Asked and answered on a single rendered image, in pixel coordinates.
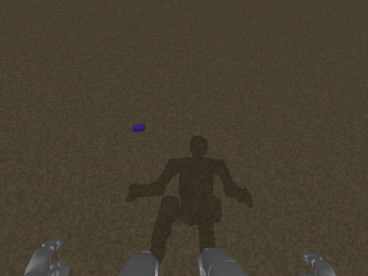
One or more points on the right robot hand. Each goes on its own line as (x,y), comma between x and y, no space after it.
(316,263)

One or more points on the small box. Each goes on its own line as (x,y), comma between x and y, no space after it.
(138,128)

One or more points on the left robot hand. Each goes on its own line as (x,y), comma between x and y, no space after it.
(41,259)

